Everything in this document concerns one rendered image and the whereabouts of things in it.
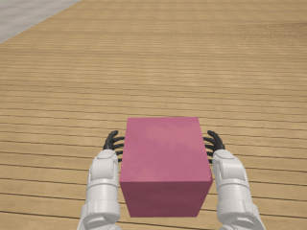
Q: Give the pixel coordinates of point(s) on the left robot forearm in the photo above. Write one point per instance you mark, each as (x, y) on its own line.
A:
(101, 201)

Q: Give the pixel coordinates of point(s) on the robot right hand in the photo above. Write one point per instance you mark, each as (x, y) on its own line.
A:
(217, 144)

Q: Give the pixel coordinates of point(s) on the right robot forearm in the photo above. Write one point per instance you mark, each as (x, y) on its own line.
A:
(235, 204)

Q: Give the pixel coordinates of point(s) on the robot left hand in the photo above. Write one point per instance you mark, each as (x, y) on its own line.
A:
(110, 141)

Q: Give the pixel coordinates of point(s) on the carton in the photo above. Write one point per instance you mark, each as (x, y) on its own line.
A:
(165, 172)

